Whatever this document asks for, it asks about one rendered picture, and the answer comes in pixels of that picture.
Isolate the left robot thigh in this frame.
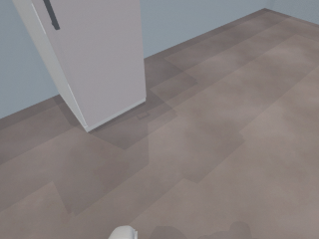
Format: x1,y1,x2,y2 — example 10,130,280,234
108,225,138,239

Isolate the fridge door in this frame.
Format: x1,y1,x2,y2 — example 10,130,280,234
31,0,147,127

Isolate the handle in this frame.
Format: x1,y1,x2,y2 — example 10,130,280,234
43,0,60,31

